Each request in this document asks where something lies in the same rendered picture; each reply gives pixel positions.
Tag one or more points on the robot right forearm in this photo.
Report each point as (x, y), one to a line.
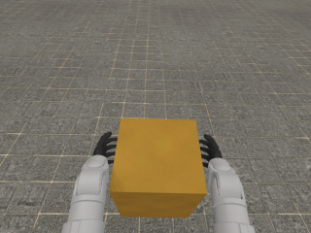
(228, 199)

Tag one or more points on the carton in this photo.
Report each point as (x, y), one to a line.
(158, 169)

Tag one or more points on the robot left forearm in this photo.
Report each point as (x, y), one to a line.
(89, 198)

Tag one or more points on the right robot hand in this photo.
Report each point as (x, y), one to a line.
(213, 151)

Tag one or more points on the left robot hand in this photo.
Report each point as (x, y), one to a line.
(101, 147)

